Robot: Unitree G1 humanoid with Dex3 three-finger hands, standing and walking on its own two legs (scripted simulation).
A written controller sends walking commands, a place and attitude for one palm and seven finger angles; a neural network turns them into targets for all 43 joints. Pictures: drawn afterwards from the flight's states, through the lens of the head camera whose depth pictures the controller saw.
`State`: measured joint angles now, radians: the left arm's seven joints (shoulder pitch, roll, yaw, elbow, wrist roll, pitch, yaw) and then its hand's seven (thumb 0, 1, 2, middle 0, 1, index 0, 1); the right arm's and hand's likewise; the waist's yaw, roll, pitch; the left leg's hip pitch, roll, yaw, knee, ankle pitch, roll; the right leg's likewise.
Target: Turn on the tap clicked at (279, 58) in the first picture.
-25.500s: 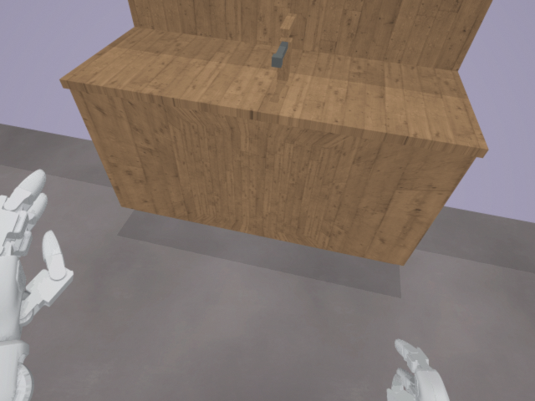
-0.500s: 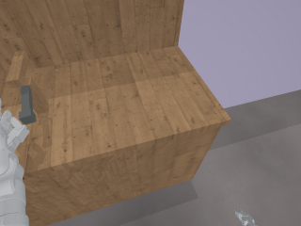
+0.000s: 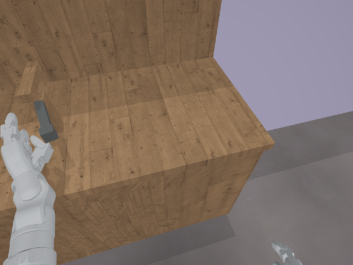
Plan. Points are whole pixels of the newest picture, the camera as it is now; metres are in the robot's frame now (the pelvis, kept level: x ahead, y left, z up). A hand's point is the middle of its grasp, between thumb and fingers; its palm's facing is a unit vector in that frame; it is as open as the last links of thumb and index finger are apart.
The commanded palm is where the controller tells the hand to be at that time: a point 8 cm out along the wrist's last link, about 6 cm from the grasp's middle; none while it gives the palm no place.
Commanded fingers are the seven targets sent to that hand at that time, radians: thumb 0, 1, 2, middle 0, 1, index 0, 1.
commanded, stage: push the lever round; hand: left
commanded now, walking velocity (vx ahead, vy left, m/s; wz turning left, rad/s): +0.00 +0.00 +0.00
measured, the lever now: (48, 133) +0.37 +0.32 +0.09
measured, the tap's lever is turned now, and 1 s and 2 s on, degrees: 16 42 67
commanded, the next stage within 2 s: none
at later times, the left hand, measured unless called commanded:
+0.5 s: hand (68, 139) +0.36 +0.27 +0.09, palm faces +0.72 -0.69 -0.05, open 7.6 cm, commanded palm +0.31 +0.29 +0.09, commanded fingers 0.00 0.90 0.90 -0.15 -0.15 -0.15 -0.15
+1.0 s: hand (83, 131) +0.38 +0.25 +0.09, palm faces +0.79 -0.61 -0.05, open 7.5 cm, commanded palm +0.34 +0.26 +0.09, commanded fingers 0.00 0.90 0.90 -0.15 -0.15 -0.15 -0.15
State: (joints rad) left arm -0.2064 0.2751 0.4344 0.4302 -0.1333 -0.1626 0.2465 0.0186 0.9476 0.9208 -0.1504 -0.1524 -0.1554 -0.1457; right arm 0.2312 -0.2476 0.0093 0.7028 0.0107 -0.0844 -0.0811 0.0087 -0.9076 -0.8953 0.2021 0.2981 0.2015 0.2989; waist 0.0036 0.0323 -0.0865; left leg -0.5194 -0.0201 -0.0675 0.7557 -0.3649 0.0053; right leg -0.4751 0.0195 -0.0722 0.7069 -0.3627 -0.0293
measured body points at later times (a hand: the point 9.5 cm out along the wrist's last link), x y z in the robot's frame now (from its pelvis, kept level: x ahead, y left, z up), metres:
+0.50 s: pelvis -0.01 +0.00 +0.00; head +0.02 -0.01 +0.45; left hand +0.32 +0.31 +0.09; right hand +0.13 -0.25 -0.11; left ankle +0.01 +0.11 -0.71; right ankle +0.00 -0.10 -0.71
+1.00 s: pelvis +0.00 -0.01 +0.00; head +0.02 -0.01 +0.45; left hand +0.34 +0.28 +0.10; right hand +0.12 -0.26 -0.12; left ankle +0.01 +0.11 -0.71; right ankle +0.00 -0.10 -0.71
